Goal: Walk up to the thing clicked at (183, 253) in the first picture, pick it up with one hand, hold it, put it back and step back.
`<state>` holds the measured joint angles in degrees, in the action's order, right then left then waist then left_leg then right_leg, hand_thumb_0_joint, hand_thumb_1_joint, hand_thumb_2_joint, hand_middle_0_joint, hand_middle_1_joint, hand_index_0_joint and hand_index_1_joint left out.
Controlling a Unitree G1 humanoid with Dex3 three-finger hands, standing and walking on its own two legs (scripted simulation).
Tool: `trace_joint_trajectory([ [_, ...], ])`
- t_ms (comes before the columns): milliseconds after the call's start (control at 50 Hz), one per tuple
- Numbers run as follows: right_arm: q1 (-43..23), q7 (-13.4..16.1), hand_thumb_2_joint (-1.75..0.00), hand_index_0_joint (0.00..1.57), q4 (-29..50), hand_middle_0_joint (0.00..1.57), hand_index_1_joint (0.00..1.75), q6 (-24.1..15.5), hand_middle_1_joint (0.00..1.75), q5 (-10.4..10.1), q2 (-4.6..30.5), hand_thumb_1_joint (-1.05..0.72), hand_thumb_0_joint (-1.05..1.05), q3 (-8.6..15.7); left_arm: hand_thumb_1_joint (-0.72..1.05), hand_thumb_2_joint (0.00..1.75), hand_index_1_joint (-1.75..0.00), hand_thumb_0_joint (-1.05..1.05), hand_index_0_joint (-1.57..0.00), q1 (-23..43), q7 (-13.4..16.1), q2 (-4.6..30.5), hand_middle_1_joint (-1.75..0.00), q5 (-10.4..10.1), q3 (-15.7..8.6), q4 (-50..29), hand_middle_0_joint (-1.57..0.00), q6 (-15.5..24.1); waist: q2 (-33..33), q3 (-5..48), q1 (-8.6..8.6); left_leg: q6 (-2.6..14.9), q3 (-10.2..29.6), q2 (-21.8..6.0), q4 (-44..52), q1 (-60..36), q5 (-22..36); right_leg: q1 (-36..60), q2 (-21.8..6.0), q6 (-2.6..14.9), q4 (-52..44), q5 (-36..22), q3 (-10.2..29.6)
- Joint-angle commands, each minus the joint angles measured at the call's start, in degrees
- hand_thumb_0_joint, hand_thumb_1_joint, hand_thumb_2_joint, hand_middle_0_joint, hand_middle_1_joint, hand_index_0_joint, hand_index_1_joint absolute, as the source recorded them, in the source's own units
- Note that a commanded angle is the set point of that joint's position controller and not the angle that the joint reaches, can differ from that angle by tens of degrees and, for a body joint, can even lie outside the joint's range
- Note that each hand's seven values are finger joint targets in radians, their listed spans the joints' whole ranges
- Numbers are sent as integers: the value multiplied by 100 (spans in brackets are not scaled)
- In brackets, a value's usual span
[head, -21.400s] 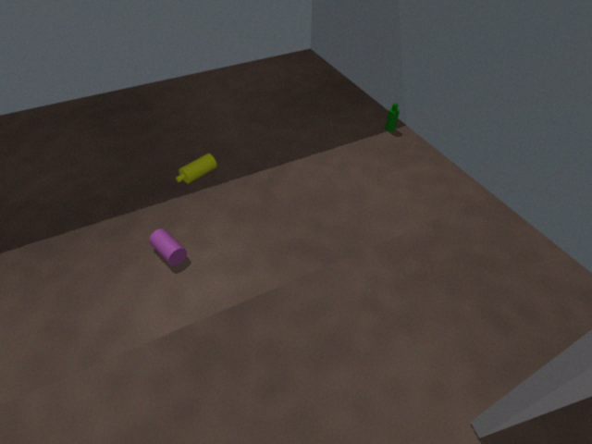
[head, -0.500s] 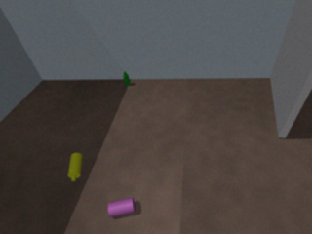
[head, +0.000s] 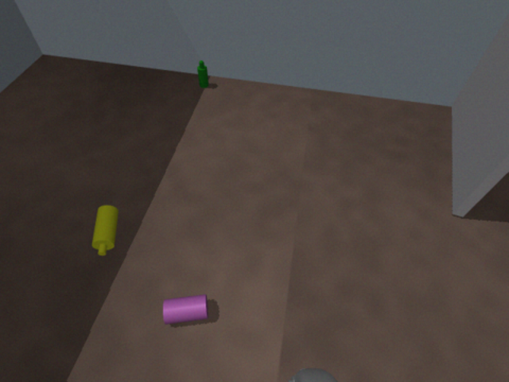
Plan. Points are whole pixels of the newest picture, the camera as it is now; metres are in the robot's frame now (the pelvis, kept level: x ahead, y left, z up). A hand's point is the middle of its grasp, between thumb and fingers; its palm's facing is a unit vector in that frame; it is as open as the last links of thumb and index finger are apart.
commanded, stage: walk up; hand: left
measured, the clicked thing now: (186, 309) +0.46 +0.22 -0.71
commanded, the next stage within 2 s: none
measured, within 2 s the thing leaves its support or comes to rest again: neither
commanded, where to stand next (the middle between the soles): +0.08 +0.00 m, yaw -2 degrees
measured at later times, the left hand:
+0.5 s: hand out of the picture +0.09 +0.30 -0.15, palm faces -0.04 -0.88 -0.48, open 7.4 cm
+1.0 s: hand out of the picture +0.13 +0.23 -0.12, palm faces -0.10 -0.91 -0.39, open 7.4 cm
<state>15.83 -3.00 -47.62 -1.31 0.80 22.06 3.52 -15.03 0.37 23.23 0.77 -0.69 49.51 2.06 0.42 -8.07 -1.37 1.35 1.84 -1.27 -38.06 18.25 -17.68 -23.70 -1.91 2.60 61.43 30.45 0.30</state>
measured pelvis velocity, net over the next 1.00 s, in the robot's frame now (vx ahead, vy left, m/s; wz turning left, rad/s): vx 0.02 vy -0.04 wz -0.07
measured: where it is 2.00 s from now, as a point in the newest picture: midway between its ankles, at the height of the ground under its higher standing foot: outside the picture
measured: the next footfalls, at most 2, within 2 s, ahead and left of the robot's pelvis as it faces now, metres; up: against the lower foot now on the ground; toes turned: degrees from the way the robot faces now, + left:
right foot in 0.18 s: +0.15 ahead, -0.15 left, +0.00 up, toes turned -3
left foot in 0.50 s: -0.02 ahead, +0.13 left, +0.00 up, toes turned -1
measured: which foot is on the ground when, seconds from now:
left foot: down 0.00-0.22, up 0.24-0.48, down 0.50-0.94, up 0.96-1.00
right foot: up 0.00-0.16, down 0.18-0.52, up 0.54-0.86, down 0.88-1.00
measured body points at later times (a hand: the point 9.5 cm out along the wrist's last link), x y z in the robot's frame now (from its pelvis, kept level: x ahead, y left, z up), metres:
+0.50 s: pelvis -0.02 +0.01 -0.03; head +0.03 -0.01 +0.42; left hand +0.09 +0.34 -0.12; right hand +0.07 -0.30 -0.16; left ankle -0.06 +0.13 -0.73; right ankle +0.10 -0.14 -0.72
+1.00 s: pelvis +0.02 -0.04 +0.01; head +0.04 -0.05 +0.46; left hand +0.13 +0.27 -0.09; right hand +0.01 -0.37 -0.11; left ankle -0.03 +0.13 -0.67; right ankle +0.02 -0.13 -0.72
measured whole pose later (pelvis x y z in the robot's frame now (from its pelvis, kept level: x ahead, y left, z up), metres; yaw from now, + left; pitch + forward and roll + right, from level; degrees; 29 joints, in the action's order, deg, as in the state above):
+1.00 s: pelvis +0.02 -0.04 +0.01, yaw -4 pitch -4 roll +1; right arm 19.5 -0.8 -52.8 -0.2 0.5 24.6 3.2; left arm -13.3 -2.1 22.7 1.3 -3.1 51.0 4.2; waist 0.0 -6.3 -0.6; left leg 1.6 3.4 -0.7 -56.4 15.4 -27.2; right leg -12.0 0.3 2.7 34.0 17.7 -2.0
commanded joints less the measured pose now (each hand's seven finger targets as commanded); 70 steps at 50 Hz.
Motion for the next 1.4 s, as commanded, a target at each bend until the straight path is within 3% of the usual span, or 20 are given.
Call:
trace_joint_trajectory([
  [0,439,202,-90,20,241,20,30,-184,30,-6,1626,-90,0,435,90,90,-30,0,-20,-327,-28,1228,-30,-22,-451,-301,-20,205,-1035,424,-59,1230,1434,-1147,1522,-863,577,-939,-196,-75,-683,-437,71],
  [100,-465,346,-90,20,433,20,30,1,30,-87,1270,-90,0,204,90,90,-30,0,-20,-533,193,854,-30,-182,-424,14,-20,164,-1544,494,311,962,278,-969,259,-51,4588,521,97,-191,-1958,-1852,-363],
  [160,-662,387,-90,20,527,20,30,280,30,-228,1016,-90,0,177,90,90,-30,0,-20,-493,259,1342,-30,-103,-592,31,-20,105,-759,719,418,305,121,-393,-652,542,2145,1225,-45,-115,-2830,-3919,-86],
  [200,-183,456,-90,20,490,20,30,412,30,-277,869,-90,0,152,90,90,-30,0,-20,-293,222,1797,-30,-44,-665,-218,-20,45,920,952,283,23,-59,530,-2627,1022,-1575,1122,-2025,946,-3692,-5687,2315],
  [240,-169,555,-90,20,381,20,30,542,30,-171,1289,-90,0,341,90,90,-30,0,-20,104,255,1844,-30,8,-658,-418,-20,13,834,1077,206,38,610,298,-3789,739,-2122,622,-2293,1540,-3561,-5269,2919],
  [300,13,468,-90,20,224,20,30,551,30,-193,1220,-90,0,367,90,90,-30,0,-20,589,314,1534,-30,66,-619,-523,-20,-75,788,1224,58,-3,630,384,-4032,796,-1414,472,-1499,1098,-3115,-4569,1440],
  [460,625,336,-90,20,-422,20,30,176,30,32,1209,-90,0,313,90,90,-30,0,-20,379,130,1399,-30,151,-586,-415,-20,-316,1152,1561,62,15,-367,335,1578,-827,-982,446,-885,521,-2682,617,1135],
  [500,-162,417,-90,20,-120,20,30,83,30,267,1961,-90,0,409,90,90,-30,0,-20,172,154,542,-30,14,-327,-396,-20,-293,-1152,498,228,677,3417,-1783,2305,-1137,-2223,-2459,418,-223,-351,475,157],
  [520,-446,382,-90,20,-100,20,30,67,30,74,2249,-90,0,421,90,90,-30,0,-20,981,238,1290,-30,81,-537,-299,-20,-222,-660,-42,-146,1328,3885,-2393,2646,529,-2846,-1529,-127,-269,-652,192,930],
  [600,-858,420,-90,20,-198,20,30,-235,30,95,1335,-90,0,138,90,90,-30,0,-20,281,-13,954,-30,-59,-480,153,-20,-175,-318,-179,370,387,1103,-971,1748,-434,1084,-895,185,-153,-999,-1201,624],
  [760,530,301,-90,20,-313,20,30,-271,30,121,1752,-90,0,449,90,90,-30,0,-20,1088,-289,1223,-30,123,-543,-192,-20,2,-1038,65,-382,1228,1772,-1515,2129,-1815,-1132,-1197,-38,-75,-1872,-151,54],
  [860,136,258,-90,20,33,20,30,-257,30,5,1565,-90,0,348,90,90,-30,0,-20,99,-276,945,-30,58,-544,27,-20,182,-857,494,278,868,553,-1087,678,-1439,2658,760,165,96,-3627,-1268,-337],
  [880,-124,232,-90,20,180,20,30,-237,30,-53,1302,-90,0,251,90,90,-30,0,-20,-909,-208,1190,-30,29,-672,330,-20,222,-211,1015,823,519,22,-577,-724,-830,2683,2297,100,87,-4171,-1980,-152],
  [900,-79,226,-90,20,431,20,30,-227,30,-155,877,-90,0,108,90,90,-30,0,-20,-1573,-116,1845,-30,80,-845,405,-20,265,1285,1461,1004,113,-169,12,-2395,939,769,3737,-1102,354,-4313,-1727,2005],
  [940,-193,339,-90,20,376,20,30,-168,30,-37,1307,-90,0,202,90,90,-30,0,-20,-1012,-112,1992,-30,9,-797,103,-20,243,486,615,734,122,451,212,-2710,1976,-1434,3021,-2259,1231,-4579,-1758,3542],
  [1020,575,256,-90,20,-109,20,30,-84,30,-130,1184,-90,0,201,90,90,-30,0,-20,-203,-23,1350,-30,-118,-583,-118,-20,294,261,-12,63,33,714,153,-2209,1246,-143,1878,-1073,254,-4454,-3448,1079],
  [1120,313,432,-90,20,-173,20,30,170,30,-205,922,-90,0,54,90,90,-30,0,-20,618,144,990,-30,-118,-396,-416,-20,85,995,-248,-67,-223,193,566,-1680,449,179,632,-824,347,-4107,-6703,19],
  [1300,-135,368,-90,20,198,20,30,322,30,105,1079,-90,0,213,90,90,-30,0,-20,424,294,1302,-30,-216,-503,-523,-20,-214,780,818,154,156,92,146,526,38,561,1862,-1420,588,-2521,-5872,691],
  [1340,-129,348,-90,20,308,20,30,249,30,176,1399,-90,0,334,90,90,-30,0,-20,243,334,1193,-30,-327,-489,-524,-20,-209,-274,1213,90,556,733,-432,1035,-778,4494,1650,-665,51,-1252,-4827,303],
  [1380,-343,309,-90,20,456,20,30,255,30,81,1616,-90,0,450,90,90,-30,0,-20,-53,424,876,-30,-416,-454,-444,-20,-263,-1896,1662,63,1729,2010,-1614,723,-2148,7745,208,713,-212,398,836,-6],
])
